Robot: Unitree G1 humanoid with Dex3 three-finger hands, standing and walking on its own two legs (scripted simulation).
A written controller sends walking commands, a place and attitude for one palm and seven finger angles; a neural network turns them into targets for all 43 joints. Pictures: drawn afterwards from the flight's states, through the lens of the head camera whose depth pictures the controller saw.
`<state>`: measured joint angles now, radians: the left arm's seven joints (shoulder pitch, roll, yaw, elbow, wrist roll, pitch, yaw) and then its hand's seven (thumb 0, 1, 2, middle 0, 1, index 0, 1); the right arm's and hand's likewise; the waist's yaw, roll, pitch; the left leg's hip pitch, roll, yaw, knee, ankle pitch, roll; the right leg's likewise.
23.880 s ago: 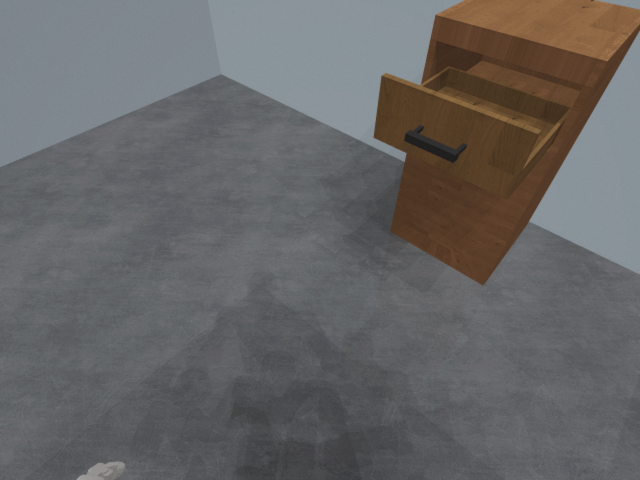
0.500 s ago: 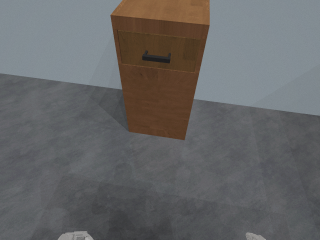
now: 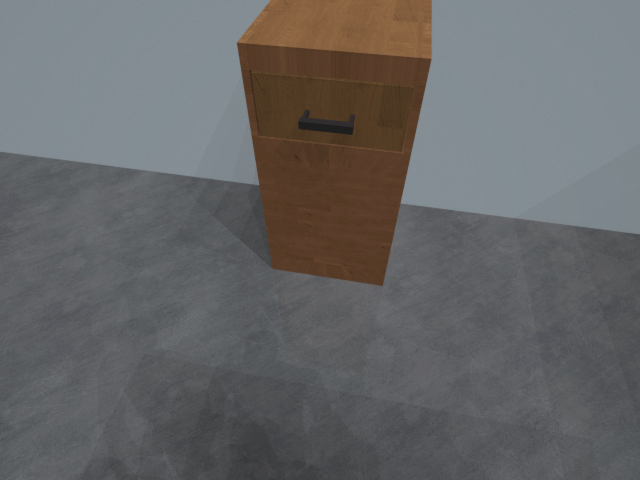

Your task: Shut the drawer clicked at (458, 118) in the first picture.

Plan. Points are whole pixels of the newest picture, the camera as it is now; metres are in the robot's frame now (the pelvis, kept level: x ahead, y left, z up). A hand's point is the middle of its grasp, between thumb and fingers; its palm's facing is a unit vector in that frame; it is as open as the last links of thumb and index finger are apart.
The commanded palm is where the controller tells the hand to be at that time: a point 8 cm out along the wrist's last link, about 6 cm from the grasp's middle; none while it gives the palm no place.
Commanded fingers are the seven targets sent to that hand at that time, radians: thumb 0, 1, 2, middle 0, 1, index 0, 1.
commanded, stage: let the arm hang, fingers relaxed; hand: left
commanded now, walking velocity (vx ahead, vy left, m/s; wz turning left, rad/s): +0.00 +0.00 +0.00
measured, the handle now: (327, 121) +0.91 +0.04 -0.06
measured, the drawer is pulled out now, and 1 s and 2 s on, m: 0.00 0.00 0.00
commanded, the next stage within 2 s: look to check the result in 0.34 s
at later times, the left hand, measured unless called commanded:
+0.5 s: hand out of the picture +0.05 +0.18 -0.17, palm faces +0.01 -0.97 -0.24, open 7.4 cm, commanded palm none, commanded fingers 0.00 0.90 0.90 -0.20 -0.30 -0.20 -0.30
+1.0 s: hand out of the picture +0.06 +0.18 -0.17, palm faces +0.01 -0.96 -0.28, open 7.4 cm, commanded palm none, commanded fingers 0.00 0.90 0.90 -0.20 -0.30 -0.20 -0.30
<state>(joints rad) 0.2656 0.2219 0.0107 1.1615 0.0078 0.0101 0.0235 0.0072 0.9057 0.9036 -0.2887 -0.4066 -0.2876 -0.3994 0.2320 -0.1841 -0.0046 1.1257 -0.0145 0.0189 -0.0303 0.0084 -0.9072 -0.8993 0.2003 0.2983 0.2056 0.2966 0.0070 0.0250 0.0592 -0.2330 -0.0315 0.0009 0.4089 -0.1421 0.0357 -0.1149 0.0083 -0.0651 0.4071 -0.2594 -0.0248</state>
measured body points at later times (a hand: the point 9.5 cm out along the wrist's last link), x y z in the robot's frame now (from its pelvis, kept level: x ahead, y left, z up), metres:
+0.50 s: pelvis +0.02 -0.02 +0.00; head +0.03 -0.02 +0.45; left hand +0.05 +0.23 -0.15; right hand +0.04 -0.27 -0.16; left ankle +0.05 +0.10 -0.74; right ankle -0.02 -0.10 -0.74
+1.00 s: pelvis +0.03 -0.03 +0.00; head +0.04 -0.04 +0.45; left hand +0.06 +0.23 -0.14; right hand +0.06 -0.29 -0.15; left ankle +0.05 +0.10 -0.74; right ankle -0.02 -0.10 -0.74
